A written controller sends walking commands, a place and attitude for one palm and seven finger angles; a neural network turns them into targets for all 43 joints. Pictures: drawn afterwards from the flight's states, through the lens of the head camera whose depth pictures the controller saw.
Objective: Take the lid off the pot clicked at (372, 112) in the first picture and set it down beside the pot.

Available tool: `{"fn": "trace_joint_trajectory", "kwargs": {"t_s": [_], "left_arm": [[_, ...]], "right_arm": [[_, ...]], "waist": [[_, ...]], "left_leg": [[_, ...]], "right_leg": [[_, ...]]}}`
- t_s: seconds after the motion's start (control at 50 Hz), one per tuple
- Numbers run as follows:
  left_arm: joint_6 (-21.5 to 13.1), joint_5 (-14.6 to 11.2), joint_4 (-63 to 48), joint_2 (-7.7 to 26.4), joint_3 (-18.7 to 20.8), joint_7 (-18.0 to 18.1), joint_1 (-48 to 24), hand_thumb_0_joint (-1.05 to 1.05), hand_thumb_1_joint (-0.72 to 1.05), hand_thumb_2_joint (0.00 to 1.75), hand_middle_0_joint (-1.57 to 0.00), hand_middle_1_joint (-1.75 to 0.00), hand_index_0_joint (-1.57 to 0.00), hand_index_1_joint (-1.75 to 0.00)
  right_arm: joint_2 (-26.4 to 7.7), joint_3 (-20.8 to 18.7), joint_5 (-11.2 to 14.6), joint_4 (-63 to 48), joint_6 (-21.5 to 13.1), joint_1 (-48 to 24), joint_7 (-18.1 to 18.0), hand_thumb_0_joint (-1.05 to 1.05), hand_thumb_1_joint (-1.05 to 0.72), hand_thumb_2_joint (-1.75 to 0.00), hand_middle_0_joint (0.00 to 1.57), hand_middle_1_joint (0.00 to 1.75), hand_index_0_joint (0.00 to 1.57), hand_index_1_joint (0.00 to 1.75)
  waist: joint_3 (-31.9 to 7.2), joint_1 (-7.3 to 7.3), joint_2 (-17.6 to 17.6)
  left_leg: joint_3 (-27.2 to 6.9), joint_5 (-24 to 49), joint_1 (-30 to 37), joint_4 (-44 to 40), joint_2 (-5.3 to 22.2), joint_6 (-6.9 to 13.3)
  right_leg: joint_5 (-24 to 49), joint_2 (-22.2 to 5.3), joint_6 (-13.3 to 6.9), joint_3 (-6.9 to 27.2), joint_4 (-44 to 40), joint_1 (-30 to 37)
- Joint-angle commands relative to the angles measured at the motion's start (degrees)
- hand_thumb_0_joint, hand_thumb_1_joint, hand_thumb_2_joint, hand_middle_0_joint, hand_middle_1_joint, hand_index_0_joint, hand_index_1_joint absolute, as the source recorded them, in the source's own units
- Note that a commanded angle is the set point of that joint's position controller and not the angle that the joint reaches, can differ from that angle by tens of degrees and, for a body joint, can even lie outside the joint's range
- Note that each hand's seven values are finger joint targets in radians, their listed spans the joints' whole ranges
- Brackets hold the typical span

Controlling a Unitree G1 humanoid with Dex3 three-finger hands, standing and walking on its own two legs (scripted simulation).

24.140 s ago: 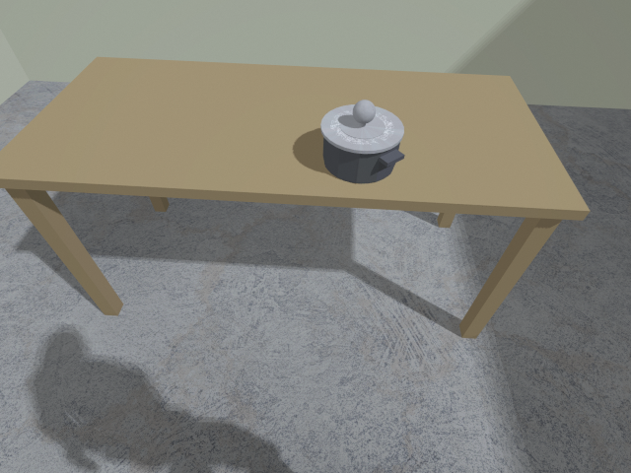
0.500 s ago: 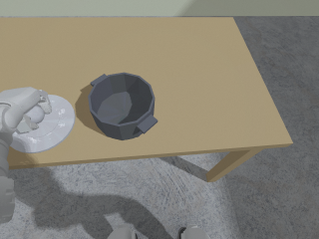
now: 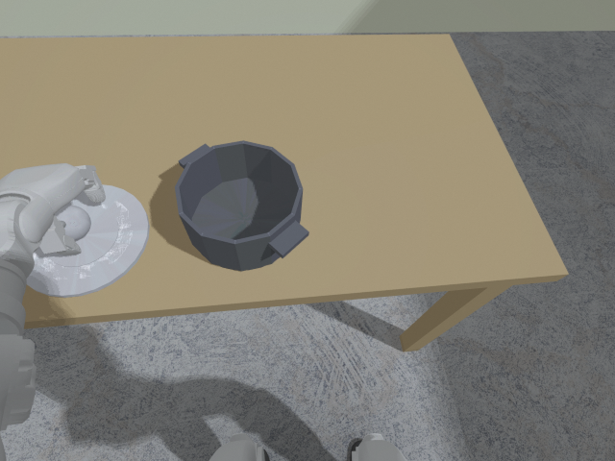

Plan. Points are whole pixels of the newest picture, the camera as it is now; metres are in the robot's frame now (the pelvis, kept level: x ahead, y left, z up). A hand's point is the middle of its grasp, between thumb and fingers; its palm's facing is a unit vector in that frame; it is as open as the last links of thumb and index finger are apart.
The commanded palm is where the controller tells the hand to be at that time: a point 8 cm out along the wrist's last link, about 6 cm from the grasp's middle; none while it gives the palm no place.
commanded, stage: open the fingers wide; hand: left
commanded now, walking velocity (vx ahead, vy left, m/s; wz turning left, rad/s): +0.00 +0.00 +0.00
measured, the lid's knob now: (70, 223) +0.44 +0.32 -0.02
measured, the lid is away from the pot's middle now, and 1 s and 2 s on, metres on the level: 0.24 0.24 0.24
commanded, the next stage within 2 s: raise the empty hand in 0.24 s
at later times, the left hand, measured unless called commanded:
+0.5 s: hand (54, 221) +0.42 +0.32 +0.02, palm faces -0.43 -0.09 -0.90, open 11.0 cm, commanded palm +0.44 +0.31 +0.08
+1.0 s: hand (29, 196) +0.42 +0.32 +0.07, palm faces -0.40 -0.09 -0.91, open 11.0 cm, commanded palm +0.43 +0.31 +0.14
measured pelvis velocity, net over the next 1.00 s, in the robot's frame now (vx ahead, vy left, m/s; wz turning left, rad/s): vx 0.01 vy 0.00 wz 0.02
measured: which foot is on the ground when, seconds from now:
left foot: down 0.00-1.00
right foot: down 0.00-1.00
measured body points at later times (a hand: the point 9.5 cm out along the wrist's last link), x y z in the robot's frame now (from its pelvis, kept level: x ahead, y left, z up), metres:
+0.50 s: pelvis +0.00 +0.00 +0.00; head +0.10 +0.02 +0.44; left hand +0.44 +0.32 +0.07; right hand +0.04 -0.28 -0.11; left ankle +0.01 +0.09 -0.71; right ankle +0.01 -0.19 -0.70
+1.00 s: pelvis +0.01 +0.00 +0.02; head +0.08 +0.01 +0.46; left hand +0.44 +0.32 +0.13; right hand +0.07 -0.28 -0.11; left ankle +0.01 +0.09 -0.71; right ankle +0.01 -0.19 -0.70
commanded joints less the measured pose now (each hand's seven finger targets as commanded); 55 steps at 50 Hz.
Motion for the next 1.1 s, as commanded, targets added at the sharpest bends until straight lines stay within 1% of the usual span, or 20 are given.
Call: {"fn": "trace_joint_trajectory", "kwargs": {"t_s": [0.0,0.02,0.12,0.18,0.22,0.28,0.32,0.36,0.42,0.5,0.54,0.66,0.74,0.8,0.84,0.9,0.94,0.96,1.04,1.08], "left_arm": [[0.0,-1.1,-9.4,19.7,5.8,2.2,-19.6,0.0,0.02,0.57,-0.32,-0.91,-0.32,-0.91],[0.2,-1.1,-7.8,19.4,5.3,2.2,-18.8,0.0,0.02,0.58,-0.32,-0.91,-0.32,-0.91],[-0.5,-1.0,-12.3,19.5,5.6,2.0,-20.1,0.0,0.02,0.59,-0.33,-0.9,-0.33,-0.9],[-0.2,-1.6,-9.1,16.9,3.6,1.8,-19.3,0.0,0.02,0.59,-0.33,-0.9,-0.33,-0.9],[-0.1,-1.4,-8.5,19.2,4.8,1.9,-20.3,0.0,0.01,0.59,-0.33,-0.9,-0.33,-0.9],[-0.5,-0.8,-13.6,17.7,3.1,1.9,-23.8,0.0,0.02,0.59,-0.33,-0.9,-0.33,-0.9],[-0.6,-1.4,-12.3,18.1,4.4,2.2,-21.1,0.0,0.02,0.58,-0.33,-0.9,-0.33,-0.9],[-0.5,-1.4,-14.2,19.0,5.0,2.5,-22.5,0.0,0.02,0.58,-0.33,-0.9,-0.33,-0.9],[0.5,-1.4,-12.2,19.8,6.1,3.3,-20.3,0.0,0.02,0.58,-0.33,-0.9,-0.33,-0.9],[2.0,-1.6,-11.2,17.3,3.0,2.6,-22.2,0.0,0.02,0.58,-0.33,-0.9,-0.33,-0.9],[1.7,-1.7,-14.4,20.2,5.0,1.9,-23.4,0.0,0.02,0.58,-0.33,-0.9,-0.33,-0.9],[2.1,-3.0,-11.3,16.6,1.8,-0.9,-22.2,0.0,0.02,0.58,-0.33,-0.9,-0.33,-0.9],[0.9,-3.0,-16.6,20.2,4.7,-1.9,-24.0,0.0,0.02,0.58,-0.33,-0.9,-0.33,-0.9],[1.1,-3.8,-15.7,17.0,3.5,-2.2,-21.1,0.0,0.02,0.58,-0.33,-0.9,-0.33,-0.9],[1.0,-3.9,-16.0,18.9,5.1,-2.3,-20.8,0.0,0.02,0.58,-0.33,-0.9,-0.33,-0.9],[1.7,-4.1,-16.6,16.7,3.3,-2.5,-20.2,0.0,0.02,0.58,-0.33,-0.9,-0.33,-0.9],[1.5,-4.1,-19.7,20.7,6.1,-2.4,-22.4,0.0,0.02,0.58,-0.33,-0.9,-0.33,-0.9],[2.0,-4.0,-18.6,18.5,4.1,-2.5,-22.0,0.0,0.02,0.58,-0.33,-0.9,-0.33,-0.9],[2.3,-4.7,-19.8,18.9,4.5,-3.5,-23.0,0.0,0.02,0.58,-0.33,-0.9,-0.33,-0.9],[2.9,-4.8,-18.3,16.6,2.7,-4.1,-22.4,0.0,0.02,0.58,-0.33,-0.9,-0.33,-0.9]], "right_arm": [[-10.7,-3.8,-0.3,-2.9,-0.8,6.1,-0.7,0.0,-0.9,-0.9,0.2,0.3,0.2,0.3],[-10.8,-3.6,-0.2,-3.1,-0.6,6.1,-0.7,0.0,-0.9,-0.9,0.2,0.3,0.2,0.3],[-10.6,-4.0,-0.4,-3.1,-0.4,6.1,-0.6,0.0,-0.9,-0.9,0.2,0.3,0.2,0.3],[-10.7,-3.9,-0.3,-2.7,-0.4,6.0,-0.5,0.0,-0.9,-0.9,0.2,0.3,0.2,0.3],[-11.1,-3.7,-0.1,-2.8,-0.4,6.1,-0.6,0.0,-0.9,-0.9,0.2,0.3,0.2,0.3],[-10.8,-4.1,-0.3,-2.6,-0.6,6.3,-0.8,0.0,-0.9,-0.9,0.2,0.3,0.2,0.3],[-10.5,-4.0,-0.3,-2.8,-0.8,6.3,-0.9,0.0,-0.9,-0.9,0.2,0.3,0.2,0.3],[-10.6,-4.0,-0.4,-2.9,-0.7,6.3,-1.0,0.0,-0.9,-0.9,0.2,0.3,0.2,0.3],[-10.5,-3.8,0.0,-3.1,-0.7,5.4,-0.7,0.0,-0.9,-0.9,0.2,0.3,0.2,0.3],[-10.6,-3.6,0.2,-3.0,-1.0,5.0,-0.3,0.0,-0.9,-0.9,0.2,0.3,0.2,0.3],[-10.7,-3.7,0.2,-3.6,-1.1,4.6,-0.7,0.0,-0.9,-0.9,0.2,0.3,0.2,0.3],[-10.4,-3.3,0.6,-3.8,-1.7,4.3,-0.8,0.0,-0.9,-0.9,0.2,0.3,0.2,0.3],[-10.4,-3.4,0.6,-4.1,-2.0,3.8,-1.3,0.0,-0.9,-0.9,0.2,0.3,0.2,0.3],[-9.8,-3.5,0.6,-4.1,-2.0,3.5,-1.0,0.0,-0.9,-0.9,0.2,0.3,0.2,0.3],[-10.2,-3.5,0.7,-4.3,-1.8,2.9,-0.8,0.0,-0.9,-0.9,0.2,0.3,0.2,0.3],[-9.7,-3.4,0.8,-4.8,-1.6,2.1,-0.3,0.0,-0.9,-0.9,0.2,0.3,0.2,0.3],[-10.1,-3.4,0.8,-5.1,-1.6,1.4,-0.4,0.0,-0.9,-0.9,0.2,0.3,0.2,0.3],[-9.6,-3.3,0.8,-5.2,-1.6,1.2,-0.4,0.0,-0.9,-0.9,0.2,0.3,0.2,0.3],[-10.0,-3.2,1.0,-5.3,-1.9,0.4,-0.6,0.0,-0.9,-0.9,0.2,0.3,0.2,0.3],[-9.6,-3.0,1.2,-5.3,-1.9,0.2,-0.5,0.0,-0.9,-0.9,0.2,0.3,0.2,0.3]], "waist": [[-24.2,0.67,6.4],[-22.9,0.37,4.4],[-25.8,0.84,7.7],[-21.9,0.01,5.0],[-20.8,0.05,4.1],[-24.1,0.06,9.3],[-25.0,0.25,7.2],[-26.7,0.3,8.2],[-24.1,1.1,6.8],[-21.7,0.61,6.2],[-24.6,1.22,7.1],[-19.8,0.49,5.0],[-22.8,1.39,7.8],[-21.7,1.44,6.9],[-20.9,1.94,5.6],[-20.1,2.05,5.4],[-21.6,2.52,6.3],[-21.1,1.95,6.7],[-19.7,2.2,4.6],[-18.4,2.14,4.3]], "left_leg": [[-2.8,23.9,24.7,-4.5,-1.8,0.6],[-2.7,21.8,22.9,-4.8,-2.0,0.7],[-3.0,25.5,26.7,-5.0,-1.8,0.6],[-2.8,22.7,24.2,-5.1,-1.7,0.8],[-2.7,19.3,22.4,-5.6,-2.0,0.9],[-3.1,22.4,27.3,-5.4,-1.7,0.6],[-3.2,23.8,27.4,-5.1,-1.7,0.7],[-3.4,26.3,28.5,-5.4,-1.7,0.5],[-3.3,24.5,26.7,-6.0,-1.8,0.5],[-3.1,21.5,26.2,-7.3,-1.7,0.6],[-3.0,22.7,28.5,-7.7,-1.9,0.7],[-2.6,20.5,27.2,-9.2,-1.9,1.0],[-2.9,24.6,31.0,-9.7,-1.9,0.9],[-3.2,27.4,31.7,-10.1,-1.7,0.8],[-3.0,27.2,31.1,-10.8,-1.7,0.8],[-3.2,25.7,31.1,-11.9,-1.9,0.9],[-3.1,26.6,32.1,-12.4,-2.0,1.0],[-2.9,25.9,32.3,-12.7,-2.1,1.0],[-2.9,26.1,32.7,-13.8,-1.9,1.3],[-3.1,25.6,32.4,-14.2,-2.0,1.3]], "right_leg": [[12.2,5.8,-4.6,-5.7,-3.3,2.7],[11.3,5.9,-4.5,-5.8,-3.4,2.9],[12.6,5.8,-4.8,-5.6,-3.5,3.2],[11.0,5.8,-4.5,-5.8,-4.0,1.8],[9.7,5.8,-4.6,-5.5,-4.3,2.3],[9.7,5.8,-5.0,-5.6,-4.1,0.9],[11.1,5.8,-4.8,-5.7,-4.0,2.3],[12.7,5.7,-4.7,-5.6,-4.0,3.3],[12.6,5.6,-4.8,-5.7,-4.4,4.5],[11.2,5.5,-4.7,-5.8,-5.4,4.4],[12.6,5.3,-4.8,-5.3,-6.0,6.6],[11.1,5.4,-4.4,-5.6,-7.6,6.8],[13.6,5.1,-4.8,-5.3,-8.3,9.1],[14.3,5.2,-4.5,-5.9,-8.8,9.3],[15.2,5.0,-4.7,-5.5,-9.5,11.0],[14.2,5.1,-4.6,-5.9,-10.1,11.9],[16.3,4.7,-4.8,-5.3,-10.6,14.3],[15.4,4.9,-4.5,-5.5,-10.8,14.0],[16.7,4.5,-4.5,-5.4,-12.1,15.5],[15.8,4.7,-4.4,-6.0,-12.3,15.2]]}}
